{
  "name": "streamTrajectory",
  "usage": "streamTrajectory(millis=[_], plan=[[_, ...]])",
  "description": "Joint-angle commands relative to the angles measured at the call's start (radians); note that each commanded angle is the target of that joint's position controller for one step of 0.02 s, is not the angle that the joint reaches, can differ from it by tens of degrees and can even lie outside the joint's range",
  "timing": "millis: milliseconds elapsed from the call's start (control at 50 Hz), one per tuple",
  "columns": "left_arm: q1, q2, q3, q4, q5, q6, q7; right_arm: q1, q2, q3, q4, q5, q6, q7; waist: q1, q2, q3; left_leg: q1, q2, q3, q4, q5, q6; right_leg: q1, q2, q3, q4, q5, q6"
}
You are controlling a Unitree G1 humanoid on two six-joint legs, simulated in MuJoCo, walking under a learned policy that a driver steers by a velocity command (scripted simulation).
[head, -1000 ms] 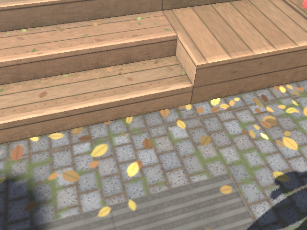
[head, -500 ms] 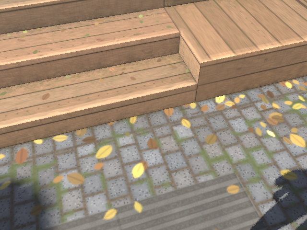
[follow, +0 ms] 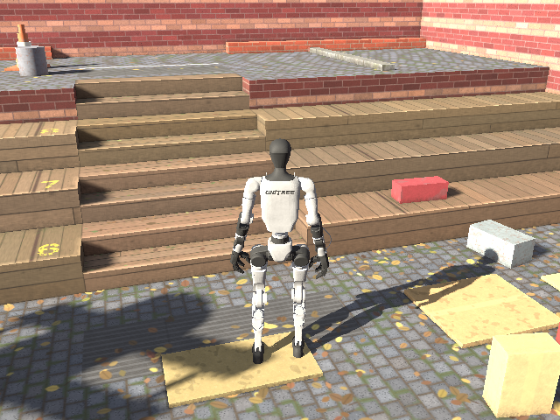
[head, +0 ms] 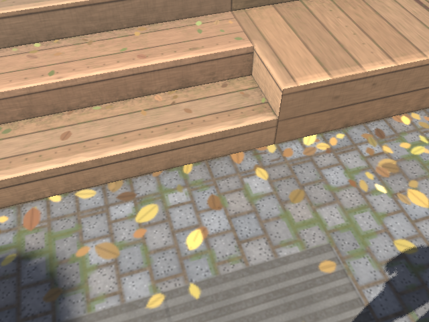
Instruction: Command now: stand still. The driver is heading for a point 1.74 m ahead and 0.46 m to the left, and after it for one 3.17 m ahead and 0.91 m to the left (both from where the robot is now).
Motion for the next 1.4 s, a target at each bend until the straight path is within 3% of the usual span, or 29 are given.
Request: streamTrajectory(millis=[20, 720, 740, 780, 820, 880, 920, 960, 1000, 1020, 1040, 1060, 1080, 1100, 1120, 1140, 1180, 1240, 1280, 1340, 1400], plan=[[0.009, 0.100, 0.014, -0.027, 0.000, -0.007, 0.003, 0.057, -0.091, -0.013, -0.017, 0.000, -0.006, -0.002, 0.001, 0.003, -0.011, -0.097, 0.007, -0.005, -0.096, 0.097, 0.032, 0.079, -0.036, 0.046, -0.081, 0.069, -0.039], [0.082, 0.079, 0.007, -0.012, -0.003, -0.009, 0.009, 0.127, -0.070, -0.005, -0.021, 0.004, -0.007, 0.001, 0.001, 0.004, 0.002, -0.096, 0.001, -0.008, -0.101, 0.125, 0.038, 0.085, -0.031, 0.037, -0.062, 0.121, -0.026], [0.102, 0.070, 0.005, -0.001, -0.003, -0.008, 0.008, 0.151, -0.061, -0.004, -0.009, 0.005, -0.005, 0.001, 0.000, 0.004, -0.023, -0.085, -0.009, 0.003, -0.104, 0.019, 0.043, 0.095, -0.019, 0.025, -0.062, 0.007, -0.028], [0.119, 0.091, 0.016, 0.004, -0.015, -0.008, 0.009, 0.145, -0.086, -0.014, -0.018, 0.015, -0.004, -0.003, 0.004, 0.012, 0.029, -0.141, -0.019, -0.002, -0.088, -0.285, 0.079, 0.027, 0.001, 0.013, -0.043, -0.349, -0.047], [0.103, 0.090, 0.019, -0.014, -0.018, -0.026, 0.006, 0.141, -0.090, -0.017, -0.036, 0.021, -0.017, -0.003, -0.001, 0.004, 0.109, -0.202, 0.013, -0.050, -0.090, -0.419, 0.115, -0.057, -0.026, 0.055, -0.048, -0.482, -0.076], [0.098, 0.071, 0.019, -0.031, -0.023, -0.070, -0.011, 0.184, -0.101, -0.025, -0.040, 0.030, -0.052, 0.010, -0.016, 0.047, 0.114, -0.163, 0.074, -0.149, -0.115, -0.418, 0.162, -0.114, -0.034, 0.065, 0.023, -0.401, -0.086], [0.046, 0.045, 0.014, -0.060, -0.024, -0.099, -0.027, 0.248, -0.142, -0.039, -0.031, 0.038, -0.067, 0.020, -0.043, 0.126, 0.111, -0.048, 0.168, -0.305, -0.207, -0.442, 0.220, -0.223, 0.005, -0.005, 0.150, -0.275, -0.068], [0.019, 0.029, 0.008, -0.087, -0.028, -0.124, -0.040, 0.238, -0.177, -0.048, -0.040, 0.042, -0.077, 0.026, -0.029, 0.185, 0.138, -0.012, 0.276, -0.452, -0.258, -0.347, 0.270, -0.268, 0.003, -0.022, 0.196, -0.186, -0.085], [0.115, 0.051, 0.017, -0.061, -0.034, -0.141, -0.048, 0.159, -0.163, -0.046, -0.071, 0.040, -0.081, 0.032, 0.040, 0.155, 0.110, -0.055, 0.233, -0.349, -0.178, -0.114, 0.227, -0.107, 0.003, -0.016, 0.082, -0.154, -0.102], [0.250, 0.074, 0.031, -0.012, -0.037, -0.142, -0.049, 0.071, -0.160, -0.044, -0.108, 0.038, -0.082, 0.035, 0.106, 0.114, 0.072, -0.154, 0.163, -0.237, -0.080, 0.023, 0.181, 0.083, 0.004, 0.010, 0.013, -0.115, -0.114], [0.415, 0.175, 0.067, 0.037, -0.040, -0.145, -0.050, -0.006, -0.111, -0.030, -0.157, 0.037, -0.096, 0.039, 0.167, -0.088, 0.038, -0.340, 0.009, -0.040, 0.237, 0.224, 0.099, 0.307, -0.107, 0.242, -0.103, -0.083, -0.182], [0.556, 0.255, 0.087, 0.056, -0.035, -0.140, -0.052, -0.001, -0.081, -0.022, -0.178, 0.027, -0.119, 0.040, 0.196, -0.303, -0.040, -0.586, -0.079, 0.028, 0.595, -0.015, 0.044, 0.549, -0.309, 0.597, -0.224, 0.032, -0.278], [0.492, 0.157, 0.052, 0.035, -0.013, -0.142, -0.052, -0.011, -0.107, -0.029, -0.186, 0.038, -0.131, 0.047, 0.140, -0.200, -0.028, -0.708, -0.047, -0.078, 0.766, -0.193, 0.067, 0.558, -0.365, 0.651, -0.228, 0.116, -0.281], [0.417, 0.115, 0.037, 0.006, -0.005, -0.145, -0.052, -0.017, -0.108, -0.030, -0.189, 0.055, -0.135, 0.055, 0.101, -0.118, 0.011, -0.746, 0.001, -0.107, 0.824, -0.143, 0.095, 0.513, -0.354, 0.558, -0.223, 0.171, -0.263], [0.376, 0.104, 0.028, -0.012, -0.004, -0.144, -0.055, -0.034, -0.109, -0.032, -0.194, 0.058, -0.135, 0.059, 0.077, -0.063, 0.029, -0.771, 0.037, -0.091, 0.820, -0.079, 0.108, 0.489, -0.330, 0.459, -0.237, 0.222, -0.246], [0.351, 0.088, 0.018, -0.020, -0.007, -0.137, -0.056, -0.055, -0.116, -0.041, -0.202, 0.049, -0.133, 0.061, 0.058, -0.024, 0.050, -0.772, 0.071, -0.072, 0.761, -0.016, 0.112, 0.455, -0.302, 0.366, -0.259, 0.276, -0.216], [0.334, 0.067, 0.005, -0.032, -0.005, -0.118, -0.047, -0.062, -0.099, -0.046, -0.210, 0.038, -0.118, 0.069, 0.031, -0.049, 0.051, -0.684, 0.097, -0.035, 0.636, 0.065, 0.095, 0.369, -0.238, 0.240, -0.301, 0.312, -0.172], [0.307, 0.110, 0.006, -0.055, 0.003, -0.112, -0.021, -0.174, -0.067, -0.035, -0.259, 0.029, -0.107, 0.076, 0.026, -0.055, 0.089, -0.586, 0.080, 0.007, 0.390, 0.244, 0.049, 0.220, -0.187, 0.138, -0.361, 0.311, -0.166], [0.304, 0.147, 0.012, -0.070, -0.003, -0.114, -0.009, -0.283, -0.051, -0.022, -0.299, 0.028, -0.108, 0.082, 0.050, -0.072, 0.110, -0.441, 0.036, 0.043, 0.145, 0.387, 0.038, 0.111, -0.144, 0.078, -0.395, 0.235, -0.149], [0.349, 0.180, 0.031, -0.052, -0.024, -0.121, -0.004, -0.358, -0.091, -0.024, -0.341, 0.038, -0.101, 0.091, 0.053, -0.084, 0.130, -0.384, 0.030, 0.005, 0.015, 0.454, 0.056, 0.162, -0.198, 0.089, -0.417, 0.186, -0.147], [0.346, 0.186, 0.046, -0.050, -0.022, -0.106, -0.008, -0.339, -0.139, -0.038, -0.349, 0.036, -0.104, 0.097, 0.018, -0.073, 0.091, -0.359, 0.016, -0.009, -0.020, 0.397, 0.096, 0.320, -0.239, 0.076, -0.310, 0.394, -0.120]])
